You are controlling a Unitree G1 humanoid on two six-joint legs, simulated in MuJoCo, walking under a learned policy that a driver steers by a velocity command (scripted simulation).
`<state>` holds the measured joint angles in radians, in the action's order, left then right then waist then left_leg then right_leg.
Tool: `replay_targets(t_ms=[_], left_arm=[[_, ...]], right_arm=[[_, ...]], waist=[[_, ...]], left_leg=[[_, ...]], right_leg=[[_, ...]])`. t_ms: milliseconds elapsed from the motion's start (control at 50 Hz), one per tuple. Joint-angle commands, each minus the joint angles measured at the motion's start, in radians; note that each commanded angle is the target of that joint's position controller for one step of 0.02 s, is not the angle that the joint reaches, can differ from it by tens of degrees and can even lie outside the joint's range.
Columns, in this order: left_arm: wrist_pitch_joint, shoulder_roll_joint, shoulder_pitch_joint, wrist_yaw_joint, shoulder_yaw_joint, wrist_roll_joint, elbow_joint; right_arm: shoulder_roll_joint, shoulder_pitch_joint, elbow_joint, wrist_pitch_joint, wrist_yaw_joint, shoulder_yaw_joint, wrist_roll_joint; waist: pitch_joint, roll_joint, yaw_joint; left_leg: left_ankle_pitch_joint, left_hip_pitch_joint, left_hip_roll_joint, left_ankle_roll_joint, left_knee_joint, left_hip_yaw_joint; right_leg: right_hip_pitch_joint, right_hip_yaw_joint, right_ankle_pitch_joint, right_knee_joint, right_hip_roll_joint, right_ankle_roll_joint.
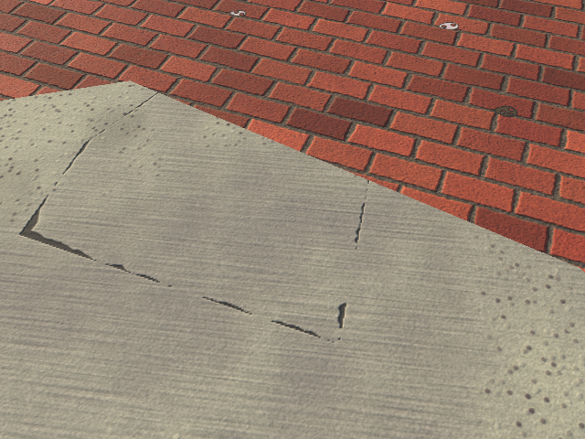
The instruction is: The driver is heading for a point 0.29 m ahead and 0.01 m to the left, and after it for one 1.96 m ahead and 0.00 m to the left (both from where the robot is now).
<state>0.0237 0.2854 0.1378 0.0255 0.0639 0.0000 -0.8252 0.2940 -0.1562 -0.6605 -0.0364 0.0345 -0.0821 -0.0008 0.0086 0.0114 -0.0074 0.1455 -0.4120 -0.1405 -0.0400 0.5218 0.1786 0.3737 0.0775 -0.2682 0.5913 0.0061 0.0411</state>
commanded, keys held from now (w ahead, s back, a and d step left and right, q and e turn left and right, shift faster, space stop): w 0.22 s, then no key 0.78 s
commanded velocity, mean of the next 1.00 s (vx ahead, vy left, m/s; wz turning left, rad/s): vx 0.13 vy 0.00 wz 0.09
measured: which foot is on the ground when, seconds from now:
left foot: down 0.00-0.02, up 0.04-0.38, down 0.40-1.00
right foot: up 0.00-0.00, down 0.02-0.40, up 0.42-0.66, down 0.68-1.00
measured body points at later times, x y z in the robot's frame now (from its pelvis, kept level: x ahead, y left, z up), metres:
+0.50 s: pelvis +0.11 +0.03 +0.01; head +0.13 +0.04 +0.46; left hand +0.13 +0.31 -0.13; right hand +0.31 -0.20 -0.08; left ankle +0.13 +0.13 -0.73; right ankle +0.04 -0.13 -0.69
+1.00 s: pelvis +0.16 +0.02 +0.00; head +0.17 +0.02 +0.45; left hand +0.25 +0.28 -0.12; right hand +0.27 -0.24 -0.13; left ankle +0.13 +0.14 -0.73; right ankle +0.16 -0.11 -0.73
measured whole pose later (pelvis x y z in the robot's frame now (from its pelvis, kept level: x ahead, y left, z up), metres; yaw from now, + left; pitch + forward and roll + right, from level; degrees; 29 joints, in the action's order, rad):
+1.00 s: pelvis +0.16 +0.02 +0.00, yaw +3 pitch -1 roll +1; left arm 0.01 0.24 0.17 0.03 0.04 0.00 -0.90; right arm 0.24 -0.19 -0.91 -0.01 0.02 -0.04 0.00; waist 0.04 0.00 0.00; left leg 0.32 -0.18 -0.01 0.00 0.51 0.00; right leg 0.22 0.01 -0.30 0.54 -0.03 0.02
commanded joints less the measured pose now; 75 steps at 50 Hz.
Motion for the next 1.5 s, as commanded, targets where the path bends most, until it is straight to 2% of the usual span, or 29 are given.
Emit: replay_targets(t_ms=[20, 40, 60, 80, 120, 240, 300, 340, 380, 400, 420, 440, 460, 480, 540, 600, 660, 680, 700, 720, 740, 760, 800, 880, 1040, 1400, 1440, 1480, 1500], left_arm=[[0.019, 0.143, 0.118, -0.013, 0.031, 0.030, 0.040], [0.014, 0.226, 0.132, -0.015, 0.051, 0.049, 0.028], [0.025, 0.206, 0.101, -0.014, 0.050, 0.047, 0.053], [0.032, 0.174, 0.072, -0.006, 0.044, 0.027, 0.059], [0.036, 0.140, 0.079, 0.003, 0.034, -0.006, 0.050], [0.042, 0.141, 0.184, 0.002, 0.032, -0.009, 0.021], [0.032, 0.172, 0.222, -0.008, 0.037, -0.008, 0.005], [0.021, 0.177, 0.204, -0.012, 0.037, -0.020, 0.006], [0.020, 0.137, 0.196, -0.013, 0.021, -0.018, 0.005], [0.029, 0.088, 0.194, -0.016, 0.004, 0.004, 0.014], [0.045, 0.021, 0.237, -0.018, -0.019, 0.035, 0.031], [0.045, 0.032, 0.248, -0.011, -0.020, 0.010, 0.033], [0.032, 0.110, 0.214, -0.006, 0.001, -0.004, 0.032], [0.018, 0.124, 0.188, -0.004, 0.010, -0.009, 0.026], [-0.015, 0.078, 0.188, 0.011, 0.007, 0.002, 0.009], [-0.015, 0.044, 0.180, 0.011, -0.004, 0.005, 0.001], [-0.019, 0.048, 0.167, 0.007, -0.005, 0.007, -0.002], [-0.020, 0.065, 0.148, 0.006, -0.004, 0.020, 0.006], [-0.022, 0.107, 0.129, 0.009, 0.002, 0.026, 0.022], [-0.025, 0.173, 0.095, 0.014, 0.018, 0.012, 0.028], [-0.027, 0.141, 0.065, 0.010, 0.017, 0.000, 0.023], [-0.024, 0.102, 0.060, 0.005, 0.009, 0.002, 0.024], [-0.012, 0.076, 0.059, 0.001, 0.002, 0.009, 0.012], [-0.002, 0.078, 0.058, 0.001, 0.001, 0.004, -0.013], [-0.010, 0.075, 0.030, 0.005, 0.000, 0.001, -0.061], [-0.021, 0.052, 0.040, 0.015, -0.006, 0.002, -0.179], [-0.024, 0.047, 0.067, 0.017, -0.005, -0.006, -0.200], [-0.017, 0.049, 0.050, 0.020, -0.004, -0.012, -0.188], [-0.003, 0.040, 0.036, 0.018, -0.006, -0.014, -0.177]], right_arm=[[0.037, -0.049, 0.053, 0.005, 0.003, 0.003, 0.005], [0.058, -0.015, 0.095, 0.019, -0.001, -0.005, -0.013], [0.126, 0.023, 0.097, 0.041, -0.004, -0.022, -0.005], [0.148, 0.009, 0.077, 0.048, -0.011, -0.032, -0.007], [0.116, -0.033, 0.038, 0.053, -0.021, -0.026, 0.004], [0.012, 0.114, 0.065, 0.098, -0.037, 0.011, -0.010], [0.019, 0.118, 0.069, 0.104, -0.043, 0.012, -0.013], [0.039, 0.063, 0.054, 0.103, -0.046, 0.005, -0.017], [0.070, -0.014, 0.029, 0.095, -0.037, -0.009, -0.010], [0.115, -0.072, 0.029, 0.090, -0.025, -0.018, 0.003], [0.191, -0.130, 0.028, 0.074, -0.014, -0.030, 0.022], [0.135, -0.169, -0.006, 0.065, -0.021, -0.017, 0.021], [0.096, -0.145, -0.006, 0.066, -0.030, -0.004, 0.011], [0.084, -0.103, -0.009, 0.069, -0.035, 0.002, 0.010], [0.066, 0.027, -0.009, 0.075, -0.038, 0.013, 0.017], [0.055, 0.054, -0.032, 0.069, -0.031, 0.017, 0.026], [0.049, 0.059, -0.062, 0.063, -0.032, 0.023, 0.005], [0.034, 0.026, -0.083, 0.065, -0.035, 0.028, 0.001], [0.018, -0.002, -0.097, 0.069, -0.037, 0.034, 0.012], [0.023, -0.046, -0.104, 0.073, -0.042, 0.031, 0.024], [0.020, -0.046, -0.115, 0.070, -0.038, 0.033, 0.026], [0.040, -0.017, -0.122, 0.067, -0.032, 0.029, 0.018], [0.038, -0.008, -0.132, 0.055, -0.021, 0.026, 0.009], [0.040, -0.025, -0.165, 0.047, -0.017, 0.023, 0.007], [0.045, -0.033, -0.239, 0.035, -0.008, 0.020, 0.002], [0.037, -0.040, -0.365, 0.035, 0.003, 0.033, 0.003], [0.045, -0.070, -0.386, 0.032, 0.005, 0.029, -0.006], [0.069, -0.077, -0.378, 0.036, 0.007, 0.021, -0.015], [0.079, -0.100, -0.378, 0.047, 0.006, 0.018, -0.020]], waist=[[-0.159, -0.047, 0.029], [-0.070, -0.289, 0.015], [-0.014, -0.245, 0.039], [0.009, -0.198, 0.019], [0.014, -0.172, 0.013], [0.037, -0.173, 0.092], [0.023, -0.192, 0.099], [-0.004, -0.194, 0.058], [-0.048, -0.154, 0.011], [-0.124, -0.082, -0.010], [-0.211, 0.161, 0.002], [-0.258, 0.270, -0.018], [-0.181, 0.185, -0.025], [-0.137, 0.145, -0.015], [-0.074, 0.112, 0.045], [-0.094, 0.134, 0.053], [-0.092, 0.109, 0.067], [-0.078, 0.077, 0.062], [-0.063, 0.029, 0.043], [-0.028, -0.087, -0.013], [-0.018, -0.125, -0.005], [0.005, -0.097, 0.019], [-0.005, -0.094, 0.022], [-0.042, -0.061, 0.019], [-0.032, -0.011, 0.013], [0.019, -0.013, 0.011], [0.013, 0.002, 0.008], [0.102, 0.032, -0.004], [0.137, 0.058, -0.015]], left_leg=[[0.417, -0.072, 0.105, -0.030, 0.100, 0.116], [0.459, -0.265, -0.023, -0.002, 0.272, -0.066], [0.386, -0.313, 0.045, 0.011, 0.412, 0.004], [0.306, -0.332, 0.064, 0.015, 0.463, 0.006], [0.201, -0.349, 0.102, 0.046, 0.503, -0.048], [0.069, -0.191, 0.146, 0.065, 0.214, -0.189], [0.102, -0.056, 0.124, 0.064, 0.078, -0.214], [0.009, 0.067, 0.113, 0.043, -0.035, -0.215], [-0.102, 0.263, 0.129, 0.006, -0.156, -0.181], [-0.306, 0.422, 0.242, -0.026, -0.134, -0.070], [-0.653, 0.621, 0.428, -0.122, -0.061, 0.112], [-0.576, 0.571, 0.523, -0.240, -0.120, 0.238], [-0.469, 0.499, 0.486, -0.241, -0.150, 0.221], [-0.415, 0.447, 0.447, -0.211, -0.163, 0.168], [-0.415, 0.247, 0.367, -0.172, -0.210, 0.033], [-0.459, 0.186, 0.316, -0.170, -0.196, -0.049], [-0.303, 0.164, 0.304, -0.145, -0.171, -0.050], [-0.150, 0.142, 0.277, -0.101, -0.174, -0.049], [0.028, 0.110, 0.240, -0.053, -0.161, -0.059], [0.124, 0.088, 0.176, -0.018, -0.152, -0.103], [0.124, 0.124, 0.145, 0.007, -0.137, -0.139], [0.095, 0.140, 0.143, 0.014, -0.115, -0.147], [-0.010, 0.162, 0.155, 0.010, -0.091, -0.140], [-0.120, 0.209, 0.164, 0.008, -0.067, -0.140], [-0.152, 0.241, 0.169, 0.016, -0.065, -0.142], [-0.034, 0.220, 0.167, 0.023, -0.109, -0.150], [0.264, 0.208, 0.149, 0.000, -0.116, -0.159], [0.590, 0.131, 0.190, -0.050, -0.161, -0.085], [0.660, 0.126, 0.235, -0.080, -0.199, -0.015]], right_leg=[[-0.293, 0.177, -0.048, -0.259, -0.217, -0.109], [-0.258, 0.448, -0.221, -0.368, -0.355, -0.248], [-0.205, 0.542, -0.389, -0.411, -0.381, -0.299], [-0.209, 0.470, -0.399, -0.407, -0.343, -0.264], [-0.260, 0.362, -0.330, -0.414, -0.282, -0.216], [-0.238, 0.137, -0.023, -0.425, -0.197, -0.204], [-0.226, 0.105, 0.173, -0.363, -0.208, -0.219], [-0.210, 0.114, 0.254, -0.311, -0.221, -0.206], [-0.168, 0.091, 0.284, -0.228, -0.185, -0.144], [-0.106, 0.031, 0.223, -0.105, -0.129, -0.085], [0.087, -0.053, -0.120, 0.127, -0.038, -0.018], [0.142, -0.040, -0.348, 0.256, -0.041, 0.017], [0.173, -0.023, -0.392, 0.365, -0.064, 0.032], [0.197, -0.024, -0.363, 0.414, -0.074, 0.033], [0.073, -0.023, -0.206, 0.314, -0.100, 0.045], [-0.079, -0.063, -0.089, 0.134, -0.069, 0.044], [-0.211, -0.082, 0.130, -0.089, -0.050, 0.017], [-0.259, -0.056, 0.238, -0.158, -0.064, 0.001], [-0.299, 0.003, 0.341, -0.174, -0.120, -0.020], [-0.281, 0.003, 0.352, -0.129, -0.142, -0.057], [-0.217, -0.003, 0.218, -0.129, -0.123, -0.082], [-0.182, -0.005, 0.171, -0.141, -0.108, -0.076], [-0.183, -0.020, 0.229, -0.133, -0.092, -0.055], [-0.209, -0.033, 0.307, -0.105, -0.082, -0.048], [-0.212, -0.045, 0.311, -0.108, -0.068, -0.052], [-0.197, -0.066, 0.187, -0.156, -0.043, -0.042], [-0.177, -0.105, -0.098, -0.126, -0.003, -0.055], [-0.059, -0.105, -0.359, -0.087, 0.007, -0.077], [-0.003, -0.104, -0.367, -0.050, 0.005, -0.083]])
Velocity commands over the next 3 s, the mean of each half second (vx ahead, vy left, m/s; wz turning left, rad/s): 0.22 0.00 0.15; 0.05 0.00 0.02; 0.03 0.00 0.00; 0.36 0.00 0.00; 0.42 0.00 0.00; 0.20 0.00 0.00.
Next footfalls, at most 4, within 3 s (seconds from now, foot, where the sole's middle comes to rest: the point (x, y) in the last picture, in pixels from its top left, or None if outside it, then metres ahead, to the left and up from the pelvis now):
0.02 right None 0.06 -0.14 -0.77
0.40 left None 0.17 0.14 -0.77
0.68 right None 0.20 -0.11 -0.77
2.10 left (246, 391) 0.58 0.14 -0.77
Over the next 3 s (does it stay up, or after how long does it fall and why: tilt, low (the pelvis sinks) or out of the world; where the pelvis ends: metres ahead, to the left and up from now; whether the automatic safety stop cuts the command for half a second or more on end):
stays up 0.74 0.04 0.01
